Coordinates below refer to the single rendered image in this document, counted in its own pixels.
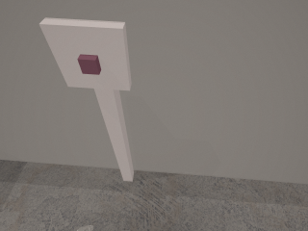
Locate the button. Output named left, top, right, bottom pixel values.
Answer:
left=77, top=54, right=101, bottom=75

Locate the panel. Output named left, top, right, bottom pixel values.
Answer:
left=39, top=17, right=134, bottom=182

